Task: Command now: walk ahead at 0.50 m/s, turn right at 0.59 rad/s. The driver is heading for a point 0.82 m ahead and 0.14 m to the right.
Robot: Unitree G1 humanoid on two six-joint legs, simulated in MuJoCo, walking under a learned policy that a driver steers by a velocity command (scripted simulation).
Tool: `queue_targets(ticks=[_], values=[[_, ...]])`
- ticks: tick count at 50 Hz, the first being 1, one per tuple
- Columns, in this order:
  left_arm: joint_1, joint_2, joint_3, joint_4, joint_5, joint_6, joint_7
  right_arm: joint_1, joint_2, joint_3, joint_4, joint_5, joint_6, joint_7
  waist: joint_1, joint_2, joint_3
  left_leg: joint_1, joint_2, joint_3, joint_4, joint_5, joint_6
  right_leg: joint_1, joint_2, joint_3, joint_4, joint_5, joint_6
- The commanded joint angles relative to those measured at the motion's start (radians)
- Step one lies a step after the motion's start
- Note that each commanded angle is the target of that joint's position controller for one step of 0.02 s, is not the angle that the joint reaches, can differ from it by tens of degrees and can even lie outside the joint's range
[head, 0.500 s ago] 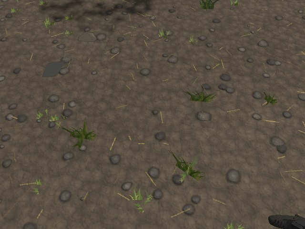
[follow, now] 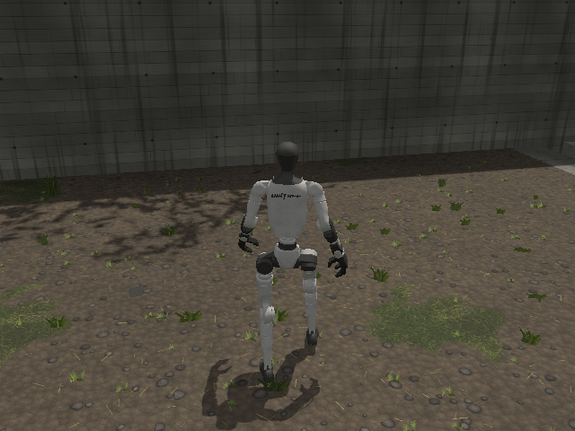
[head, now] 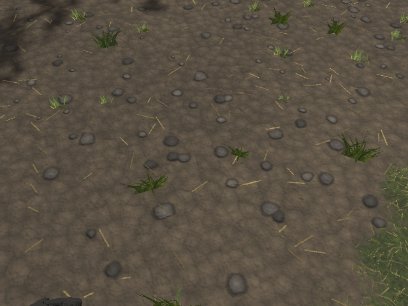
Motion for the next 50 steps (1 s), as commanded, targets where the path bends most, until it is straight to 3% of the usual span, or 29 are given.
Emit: queue_targets(ticks=[1,2,4,5,6,7,8,9,10,11,12,13,15,17,21,24,28,30,31,32,33,34,35,36,38,40,44,47,50], values=[[-0.116,0.033,0.003,-0.106,-0.004,-0.017,-0.020,-0.035,-0.186,-0.044,-0.048,0.016,-0.003,-0.004,0.010,0.111,0.041,0.009,0.270,-0.069,-0.068,0.433,0.142,0.021,0.015,-0.049,-0.097,0.004,-0.032],[-0.119,0.043,0.007,-0.113,-0.003,-0.017,-0.024,-0.035,-0.196,-0.048,-0.043,0.021,0.003,-0.004,0.019,0.115,0.040,0.034,0.278,-0.052,-0.039,0.518,0.132,0.042,0.029,-0.066,-0.118,-0.039,-0.050],[-0.061,0.081,0.028,-0.111,0.005,-0.010,-0.024,-0.040,-0.229,-0.059,-0.042,0.031,0.014,-0.011,0.071,0.148,-0.015,0.069,0.277,-0.010,0.103,0.861,0.112,0.166,0.095,-0.123,-0.137,-0.144,-0.095],[0.050,0.115,0.049,-0.087,0.005,-0.005,-0.020,-0.049,-0.238,-0.061,-0.044,0.035,0.022,-0.015,0.140,0.145,-0.077,0.053,0.260,0.016,0.260,0.981,0.096,0.312,0.139,-0.146,-0.173,-0.146,-0.126],[0.223,0.170,0.082,-0.041,0.002,0.001,-0.006,-0.048,-0.215,-0.052,-0.049,0.033,0.023,-0.019,0.228,0.114,-0.165,-0.069,0.224,0.039,0.486,0.927,0.063,0.576,0.168,-0.129,-0.224,-0.081,-0.166],[0.330,0.256,0.103,-0.018,-0.007,0.012,0.017,-0.003,-0.114,-0.018,-0.074,-0.017,0.015,-0.015,0.224,-0.095,-0.252,-0.370,0.155,0.035,0.820,0.262,0.019,0.879,-0.038,0.179,-0.211,-0.008,-0.237],[0.277,0.314,0.099,-0.057,-0.007,-0.006,0.010,0.037,-0.060,0.011,-0.135,-0.014,-0.016,-0.001,0.141,-0.258,-0.416,-0.713,-0.044,-0.156,1.121,-0.310,-0.020,1.114,-0.242,0.781,-0.403,-0.292,-0.444],[0.286,0.219,0.075,-0.060,-0.001,-0.019,0.001,-0.086,-0.166,-0.013,-0.144,0.023,-0.044,0.012,0.218,-0.089,-0.386,-0.820,0.015,-0.283,1.157,-0.238,-0.001,1.081,-0.231,0.750,-0.483,-0.377,-0.386],[0.257,0.185,0.062,-0.049,0.004,-0.031,0.001,-0.149,-0.167,-0.011,-0.168,0.043,-0.058,0.017,0.203,-0.063,-0.239,-0.852,0.048,-0.263,1.103,-0.150,0.018,0.951,-0.197,0.613,-0.489,-0.329,-0.346],[0.195,0.164,0.054,-0.051,0.005,-0.038,0.002,-0.152,-0.148,-0.007,-0.158,0.024,-0.061,0.009,0.151,0.040,-0.153,-0.799,0.090,-0.262,1.013,-0.077,0.016,0.791,-0.154,0.506,-0.491,-0.210,-0.314],[0.139,0.136,0.045,-0.059,0.011,-0.040,0.005,-0.142,-0.154,-0.013,-0.149,0.000,-0.056,0.002,0.112,0.036,-0.116,-0.729,0.116,-0.264,0.930,-0.039,0.007,0.676,-0.118,0.423,-0.497,-0.092,-0.299],[0.109,0.128,0.039,-0.070,0.022,-0.040,0.010,-0.122,-0.155,-0.016,-0.143,-0.006,-0.044,0.004,0.083,0.009,-0.100,-0.669,0.128,-0.267,0.902,-0.013,0.000,0.596,-0.096,0.386,-0.517,-0.023,-0.295],[0.102,0.129,0.039,-0.059,0.019,-0.046,0.019,-0.110,-0.133,-0.013,-0.137,-0.015,-0.026,0.003,0.066,0.005,-0.088,-0.631,0.122,-0.248,0.833,0.011,-0.029,0.515,-0.077,0.333,-0.540,0.085,-0.305],[0.129,0.146,0.044,-0.039,0.015,-0.048,0.032,-0.160,-0.106,-0.005,-0.151,-0.022,-0.015,0.000,0.077,0.013,-0.063,-0.640,0.106,-0.234,0.730,0.088,-0.057,0.467,-0.053,0.281,-0.549,0.129,-0.301],[0.183,0.158,0.049,-0.003,0.004,-0.037,0.050,-0.319,-0.063,0.014,-0.186,-0.015,-0.021,0.011,0.137,-0.019,-0.034,-0.579,0.049,-0.228,0.423,0.344,-0.068,0.430,0.009,0.226,-0.532,0.023,-0.239],[0.232,0.168,0.053,0.026,-0.004,-0.031,0.052,-0.393,-0.075,0.013,-0.208,0.002,-0.031,0.024,0.166,-0.033,-0.023,-0.517,0.014,-0.238,0.307,0.397,-0.059,0.444,-0.009,0.278,-0.504,-0.056,-0.221],[0.254,0.142,0.047,0.058,0.001,-0.023,0.056,-0.356,-0.113,-0.004,-0.202,0.004,-0.045,0.037,0.147,-0.076,-0.027,-0.472,0.020,-0.245,0.236,0.293,-0.008,0.570,-0.067,0.355,-0.407,-0.045,-0.196],[0.245,0.113,0.037,0.060,0.006,-0.019,0.052,-0.231,-0.138,-0.024,-0.172,-0.006,-0.052,0.030,0.081,-0.081,-0.078,-0.288,0.007,-0.209,0.180,0.252,0.045,0.574,-0.017,0.331,-0.279,0.104,-0.160],[0.243,0.069,0.019,0.046,0.017,-0.021,0.049,-0.098,-0.179,-0.036,-0.160,-0.020,-0.057,0.024,0.021,-0.022,-0.204,-0.061,0.127,-0.319,0.213,0.261,0.108,0.493,0.035,0.273,-0.049,0.051,-0.125],[0.381,0.016,0.001,0.041,-0.006,-0.031,0.050,0.034,-0.272,-0.065,-0.122,-0.031,-0.046,0.023,0.039,0.257,-0.355,0.305,0.334,-0.728,0.168,0.088,0.282,0.152,0.181,0.140,0.312,-0.250,-0.037],[0.386,0.065,0.003,0.049,-0.013,-0.039,0.053,0.075,-0.211,-0.054,-0.098,0.002,-0.041,0.037,0.024,0.322,-0.339,0.334,0.394,-0.982,0.038,-0.175,0.311,-0.026,0.176,0.161,0.464,-0.548,-0.023],[0.274,0.136,0.022,0.042,-0.018,-0.040,0.052,0.026,-0.144,-0.034,-0.106,0.014,-0.037,0.034,0.004,0.202,-0.189,0.217,0.365,-0.876,0.017,-0.262,0.266,-0.095,0.127,0.177,0.525,-0.476,-0.027],[0.189,0.139,0.021,0.023,-0.007,-0.039,0.053,-0.033,-0.121,-0.023,-0.118,0.004,-0.028,0.031,0.016,0.129,-0.108,0.095,0.324,-0.745,0.007,-0.189,0.234,-0.086,0.088,0.130,0.511,-0.405,-0.029],[0.138,0.126,0.020,0.007,0.008,-0.042,0.050,-0.071,-0.100,-0.014,-0.116,-0.003,-0.023,0.029,0.034,0.106,-0.041,-0.016,0.285,-0.654,-0.019,-0.089,0.231,-0.073,0.058,0.108,0.450,-0.352,-0.029],[0.152,0.092,0.019,0.014,0.012,-0.043,0.042,-0.100,-0.074,-0.002,-0.112,-0.013,-0.025,0.026,0.079,0.144,-0.023,-0.122,0.225,-0.541,-0.062,0.057,0.215,0.016,0.011,0.085,0.355,-0.286,-0.028],[0.157,0.060,0.010,0.020,0.013,-0.041,0.039,-0.087,-0.086,-0.004,-0.097,-0.003,-0.030,0.024,0.086,0.153,-0.031,-0.146,0.213,-0.470,-0.088,0.166,0.231,0.033,0.001,0.056,0.288,-0.259,-0.017],[0.039,0.026,-0.007,-0.010,0.021,-0.051,0.034,-0.051,-0.136,-0.015,-0.067,0.008,-0.025,0.016,0.056,0.118,-0.015,-0.138,0.201,-0.359,-0.122,0.301,0.230,0.024,-0.009,0.025,0.048,-0.077,0.004],[-0.058,0.015,-0.014,-0.026,0.014,-0.060,0.023,-0.005,-0.149,-0.015,-0.040,0.017,-0.015,0.013,0.020,0.116,0.000,-0.137,0.179,-0.290,-0.118,0.327,0.206,0.087,0.017,-0.004,-0.119,0.057,0.009],[-0.137,0.021,-0.013,-0.050,0.004,-0.066,0.009,0.052,-0.157,-0.014,-0.009,0.023,-0.001,0.013,-0.004,0.118,0.020,-0.084,0.209,-0.293,-0.097,0.328,0.197,0.106,0.037,-0.013,-0.199,0.077,-0.002]])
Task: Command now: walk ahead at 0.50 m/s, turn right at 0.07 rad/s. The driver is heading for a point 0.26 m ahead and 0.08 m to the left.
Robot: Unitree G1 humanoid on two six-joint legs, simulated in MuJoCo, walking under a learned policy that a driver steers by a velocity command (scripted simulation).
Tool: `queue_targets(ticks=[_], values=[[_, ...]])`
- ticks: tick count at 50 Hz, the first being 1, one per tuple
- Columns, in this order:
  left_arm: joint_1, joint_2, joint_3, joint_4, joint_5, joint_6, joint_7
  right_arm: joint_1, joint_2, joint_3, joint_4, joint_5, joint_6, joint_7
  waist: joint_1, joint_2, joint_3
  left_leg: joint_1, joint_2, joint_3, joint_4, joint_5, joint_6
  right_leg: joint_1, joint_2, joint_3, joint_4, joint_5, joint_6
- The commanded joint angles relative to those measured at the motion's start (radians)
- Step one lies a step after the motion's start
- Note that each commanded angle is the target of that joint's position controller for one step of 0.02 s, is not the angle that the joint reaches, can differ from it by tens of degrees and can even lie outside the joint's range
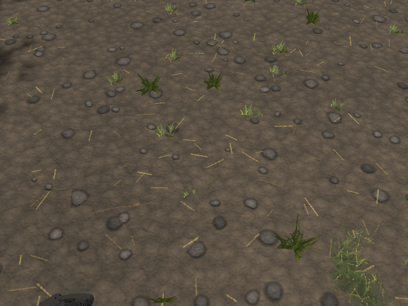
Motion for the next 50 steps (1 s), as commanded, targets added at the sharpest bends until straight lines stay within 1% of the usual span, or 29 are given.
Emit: queue_targets(ticks=[1,2,3,4,5,6,7,8,9,10,11,12,13,15,17,19,21,23,24,25,26,27,28,29,30,32,36,42,50], values=[[-0.127,0.056,0.012,-0.102,-0.008,-0.023,-0.015,0.016,-0.179,-0.040,-0.033,0.008,0.001,-0.006,0.008,0.115,0.038,-0.016,0.272,-0.143,-0.060,0.288,0.153,0.040,0.031,-0.029,-0.076,0.021,-0.015],[-0.136,0.063,0.014,-0.109,-0.008,-0.025,-0.019,0.021,-0.185,-0.042,-0.026,0.009,0.007,-0.008,0.014,0.120,0.040,0.014,0.287,-0.149,-0.043,0.313,0.145,0.044,0.035,-0.029,-0.096,-0.012,-0.027],[-0.125,0.074,0.019,-0.108,-0.004,-0.028,-0.022,0.014,-0.190,-0.043,-0.022,0.007,0.015,-0.011,0.031,0.124,0.038,0.039,0.288,-0.145,-0.002,0.404,0.130,0.072,0.046,-0.031,-0.124,-0.041,-0.041],[-0.076,0.092,0.028,-0.095,0.004,-0.031,-0.022,0.002,-0.198,-0.045,-0.021,0.005,0.022,-0.015,0.065,0.132,0.003,0.056,0.273,-0.128,0.073,0.564,0.110,0.153,0.071,-0.047,-0.153,-0.049,-0.058],[0.037,0.121,0.045,-0.060,0.016,-0.034,-0.018,-0.015,-0.197,-0.043,-0.026,0.006,0.026,-0.020,0.129,0.124,-0.072,0.040,0.232,-0.092,0.207,0.723,0.080,0.321,0.100,-0.074,-0.197,0.018,-0.085],[0.160,0.172,0.062,-0.029,0.031,-0.036,-0.010,-0.019,-0.171,-0.031,-0.041,-0.005,0.023,-0.024,0.181,0.099,-0.180,-0.062,0.179,-0.058,0.384,0.665,0.036,0.555,0.035,-0.028,-0.177,0.224,-0.123],[0.279,0.257,0.075,-0.019,0.053,-0.026,0.001,0.041,-0.091,-0.002,-0.071,-0.043,0.008,-0.020,0.183,-0.102,-0.346,-0.384,0.074,-0.016,0.739,0.191,-0.032,0.940,-0.227,0.256,-0.073,0.573,-0.242],[0.300,0.230,0.068,-0.003,0.033,-0.011,-0.001,0.146,-0.061,0.013,-0.036,-0.024,-0.001,-0.013,0.168,-0.259,-0.496,-0.551,-0.015,-0.094,0.983,-0.423,-0.068,1.056,-0.369,0.521,-0.141,0.609,-0.374],[0.266,0.172,0.052,-0.008,0.020,0.002,-0.003,0.087,-0.168,-0.018,-0.027,0.001,0.000,-0.010,0.189,-0.118,-0.413,-0.587,0.040,-0.154,1.051,-0.405,-0.067,0.937,-0.313,0.434,-0.173,0.531,-0.335],[0.188,0.141,0.039,-0.009,0.013,0.003,-0.002,-0.012,-0.164,-0.018,-0.056,0.013,0.005,-0.011,0.167,-0.080,-0.269,-0.632,0.080,-0.111,1.028,-0.355,-0.068,0.810,-0.261,0.306,-0.193,0.527,-0.297],[0.126,0.113,0.029,-0.004,0.014,0.001,-0.005,-0.050,-0.145,-0.016,-0.059,0.001,0.016,-0.018,0.136,-0.013,-0.185,-0.615,0.115,-0.088,0.959,-0.295,-0.076,0.673,-0.211,0.234,-0.233,0.514,-0.271],[0.077,0.092,0.022,-0.003,0.017,-0.004,-0.007,-0.058,-0.136,-0.020,-0.059,-0.014,0.033,-0.026,0.102,-0.007,-0.147,-0.548,0.144,-0.090,0.883,-0.245,-0.081,0.558,-0.181,0.187,-0.270,0.483,-0.250],[0.044,0.092,0.022,0.005,0.029,-0.007,-0.010,-0.031,-0.108,-0.016,-0.050,-0.016,0.050,-0.030,0.068,-0.035,-0.136,-0.449,0.149,-0.084,0.837,-0.198,-0.091,0.456,-0.159,0.145,-0.304,0.482,-0.246],[-0.004,0.095,0.024,0.023,0.041,-0.015,-0.010,0.000,-0.073,-0.008,-0.038,-0.019,0.069,-0.040,0.035,-0.065,-0.137,-0.334,0.138,-0.064,0.718,-0.142,-0.107,0.347,-0.133,0.077,-0.337,0.503,-0.256],[-0.020,0.105,0.027,0.045,0.039,-0.014,-0.003,-0.037,-0.062,-0.003,-0.044,-0.027,0.075,-0.045,0.040,-0.074,-0.143,-0.278,0.133,-0.058,0.583,-0.058,-0.104,0.324,-0.116,0.037,-0.343,0.470,-0.247],[0.004,0.117,0.028,0.076,0.036,-0.005,0.004,-0.084,-0.075,-0.005,-0.049,-0.027,0.081,-0.046,0.063,-0.069,-0.151,-0.245,0.127,-0.057,0.498,0.031,-0.097,0.335,-0.118,0.041,-0.356,0.343,-0.240],[0.016,0.118,0.025,0.102,0.034,0.006,0.007,-0.127,-0.088,-0.011,-0.056,-0.025,0.089,-0.046,0.077,-0.059,-0.127,-0.218,0.124,-0.061,0.431,0.054,-0.085,0.325,-0.122,0.064,-0.366,0.145,-0.230],[0.005,0.104,0.016,0.121,0.023,0.015,0.006,-0.143,-0.086,-0.013,-0.058,-0.033,0.090,-0.044,0.063,-0.043,-0.094,-0.151,0.111,-0.048,0.302,0.107,-0.060,0.296,-0.097,0.074,-0.350,-0.085,-0.195],[0.022,0.082,0.007,0.135,0.020,0.017,0.006,-0.153,-0.091,-0.014,-0.060,-0.042,0.089,-0.045,0.061,-0.027,-0.074,-0.113,0.114,-0.055,0.224,0.155,-0.046,0.284,-0.066,0.073,-0.332,-0.181,-0.157],[0.060,0.059,-0.003,0.151,0.027,0.017,0.006,-0.166,-0.120,-0.018,-0.072,-0.047,0.086,-0.049,0.074,0.016,-0.062,-0.076,0.167,-0.112,0.172,0.265,-0.027,0.269,-0.027,0.063,-0.299,-0.271,-0.107],[0.135,0.061,-0.001,0.165,0.040,0.014,0.004,-0.193,-0.183,-0.029,-0.085,-0.040,0.087,-0.056,0.137,0.127,-0.056,-0.056,0.223,-0.152,0.191,0.339,0.009,0.240,0.042,0.023,-0.257,-0.353,-0.067],[0.154,0.045,-0.005,0.175,0.035,0.022,0.013,-0.224,-0.159,-0.028,-0.067,-0.031,0.088,-0.051,0.153,0.216,-0.063,-0.169,0.201,-0.148,0.168,0.109,0.032,0.329,0.080,-0.038,-0.255,-0.332,-0.039],[0.107,0.075,-0.001,0.179,0.035,0.032,0.021,-0.244,-0.104,-0.017,-0.073,-0.031,0.086,-0.042,0.124,0.176,-0.026,-0.231,0.165,-0.136,0.146,0.016,0.016,0.371,0.078,-0.042,-0.240,-0.292,-0.026],[0.086,0.082,0.003,0.181,0.030,0.040,0.028,-0.247,-0.081,-0.009,-0.066,-0.036,0.080,-0.039,0.118,0.150,-0.023,-0.240,0.152,-0.121,0.146,0.030,-0.005,0.382,0.071,-0.038,-0.233,-0.259,-0.030],[0.086,0.080,0.003,0.190,0.028,0.049,0.033,-0.246,-0.082,-0.008,-0.059,-0.036,0.073,-0.036,0.115,0.141,-0.020,-0.228,0.139,-0.108,0.159,0.090,-0.019,0.386,0.064,-0.029,-0.233,-0.225,-0.036],[0.097,0.084,0.005,0.206,0.029,0.053,0.037,-0.228,-0.091,-0.010,-0.037,-0.028,0.061,-0.036,0.111,0.118,-0.045,-0.183,0.132,-0.094,0.189,0.188,-0.024,0.402,0.055,-0.023,-0.230,-0.161,-0.039],[0.087,0.082,0.007,0.242,0.019,0.052,0.039,-0.228,-0.091,-0.009,-0.006,-0.024,0.059,-0.041,0.103,0.081,-0.070,-0.142,0.124,-0.083,0.216,0.303,-0.014,0.436,0.050,-0.025,-0.214,-0.056,-0.035],[0.085,0.081,0.010,0.298,0.015,0.067,0.046,-0.244,-0.086,-0.009,0.039,-0.021,0.066,-0.042,0.107,0.046,-0.060,-0.138,0.112,-0.070,0.213,0.317,-0.008,0.466,0.048,-0.029,-0.212,-0.024,-0.029],[0.081,0.086,0.008,0.356,0.016,0.071,0.053,-0.251,-0.078,-0.009,0.098,-0.021,0.075,-0.047,0.108,0.042,-0.037,-0.136,0.096,-0.056,0.194,0.270,-0.011,0.466,0.045,-0.032,-0.226,-0.055,-0.025]])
